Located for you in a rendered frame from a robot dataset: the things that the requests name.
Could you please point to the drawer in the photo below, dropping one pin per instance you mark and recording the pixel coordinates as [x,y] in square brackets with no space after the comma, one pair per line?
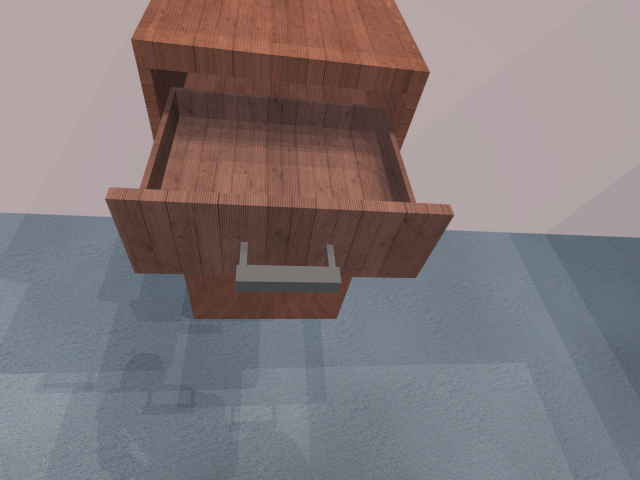
[286,175]

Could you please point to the cabinet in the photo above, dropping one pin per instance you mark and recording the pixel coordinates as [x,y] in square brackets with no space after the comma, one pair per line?
[346,51]

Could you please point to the handle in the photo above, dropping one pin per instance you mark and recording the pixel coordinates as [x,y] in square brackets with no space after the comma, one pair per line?
[297,279]

